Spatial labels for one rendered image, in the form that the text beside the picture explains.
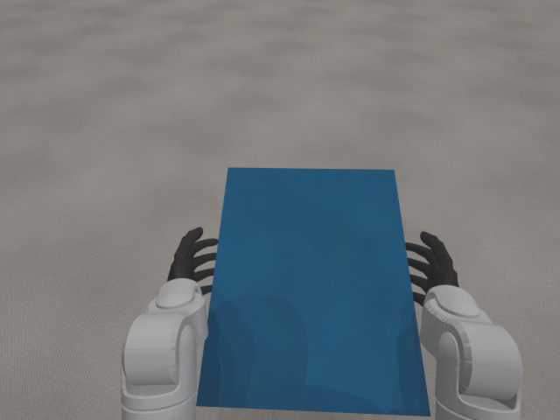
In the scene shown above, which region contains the left robot hand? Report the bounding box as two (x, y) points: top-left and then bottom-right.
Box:
(167, 227), (218, 296)

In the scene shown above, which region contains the left robot forearm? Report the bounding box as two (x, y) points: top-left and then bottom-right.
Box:
(121, 278), (208, 420)

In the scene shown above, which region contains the right robot hand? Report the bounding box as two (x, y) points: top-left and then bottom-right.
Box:
(405, 231), (459, 306)

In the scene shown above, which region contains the right robot forearm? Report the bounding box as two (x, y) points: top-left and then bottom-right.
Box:
(419, 285), (522, 420)

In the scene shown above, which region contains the carton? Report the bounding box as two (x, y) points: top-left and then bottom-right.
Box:
(196, 167), (431, 417)

